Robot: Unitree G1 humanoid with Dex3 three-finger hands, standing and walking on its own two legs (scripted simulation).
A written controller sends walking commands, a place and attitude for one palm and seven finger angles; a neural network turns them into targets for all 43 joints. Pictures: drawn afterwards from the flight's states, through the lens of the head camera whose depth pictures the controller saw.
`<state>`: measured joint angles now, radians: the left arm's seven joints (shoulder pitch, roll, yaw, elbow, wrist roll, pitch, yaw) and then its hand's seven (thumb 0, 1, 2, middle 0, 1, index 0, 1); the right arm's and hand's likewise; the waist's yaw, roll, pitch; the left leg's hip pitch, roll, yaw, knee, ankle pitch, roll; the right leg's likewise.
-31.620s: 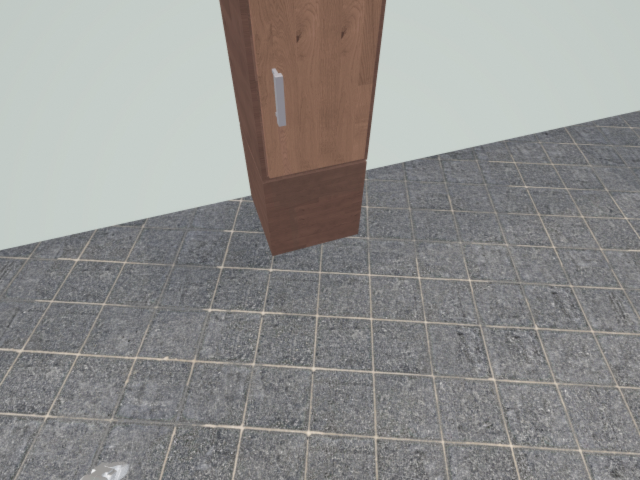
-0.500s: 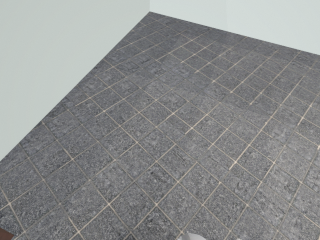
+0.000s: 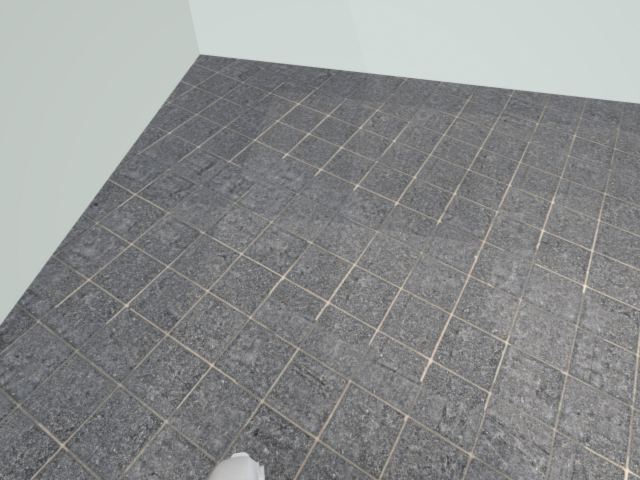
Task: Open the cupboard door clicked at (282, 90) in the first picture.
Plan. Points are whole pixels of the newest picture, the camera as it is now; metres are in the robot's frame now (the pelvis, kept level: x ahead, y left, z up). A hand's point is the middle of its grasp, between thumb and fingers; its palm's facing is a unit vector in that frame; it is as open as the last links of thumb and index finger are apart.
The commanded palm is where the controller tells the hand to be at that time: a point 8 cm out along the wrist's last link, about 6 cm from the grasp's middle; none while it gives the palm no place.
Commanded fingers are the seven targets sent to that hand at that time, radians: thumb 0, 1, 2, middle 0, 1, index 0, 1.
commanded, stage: walk to a spot facing it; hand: left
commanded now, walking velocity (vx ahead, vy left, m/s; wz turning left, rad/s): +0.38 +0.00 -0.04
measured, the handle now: out of the picture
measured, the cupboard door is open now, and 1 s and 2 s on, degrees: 46 46 46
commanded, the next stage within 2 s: turn to face it in 0.32 s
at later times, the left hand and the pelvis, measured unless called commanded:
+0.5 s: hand (228, 356) +0.33 +0.16 -0.17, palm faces -0.10 -0.97 -0.21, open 7.3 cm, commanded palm none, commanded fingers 0.00 0.90 0.90 -0.20 -0.30 -0.20 -0.30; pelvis +0.24 -0.02 -0.01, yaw -6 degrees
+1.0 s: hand (229, 325) +0.40 +0.17 -0.19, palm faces +0.21 -0.96 -0.20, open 7.3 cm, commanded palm none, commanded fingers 0.00 0.90 0.90 -0.20 -0.30 -0.20 -0.30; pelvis +0.35 -0.04 -0.02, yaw +11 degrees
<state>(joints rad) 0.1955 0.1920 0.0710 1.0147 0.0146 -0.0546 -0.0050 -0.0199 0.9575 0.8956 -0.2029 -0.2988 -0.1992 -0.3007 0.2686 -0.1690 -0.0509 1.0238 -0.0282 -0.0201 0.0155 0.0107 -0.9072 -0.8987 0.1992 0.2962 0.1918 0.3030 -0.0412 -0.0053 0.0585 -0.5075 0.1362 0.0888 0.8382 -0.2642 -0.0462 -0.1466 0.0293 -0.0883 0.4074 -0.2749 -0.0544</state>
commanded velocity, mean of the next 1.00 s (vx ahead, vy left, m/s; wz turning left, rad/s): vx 0.12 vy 0.00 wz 0.27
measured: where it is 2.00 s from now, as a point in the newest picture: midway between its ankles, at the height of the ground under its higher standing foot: (356, 405)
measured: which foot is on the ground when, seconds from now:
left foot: up 0.00-0.10, down 0.12-0.50, up 0.52-0.84, down 0.86-1.00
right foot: down 0.00-0.12, up 0.14-0.48, down 0.50-0.86, up 0.88-1.00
